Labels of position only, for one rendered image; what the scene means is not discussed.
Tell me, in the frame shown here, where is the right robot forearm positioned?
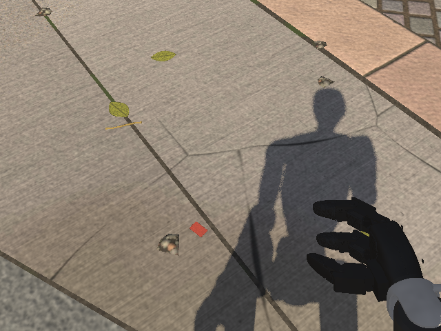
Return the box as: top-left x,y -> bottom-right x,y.
387,278 -> 441,331

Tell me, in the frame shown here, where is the right robot hand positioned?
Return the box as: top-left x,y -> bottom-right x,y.
307,197 -> 424,302

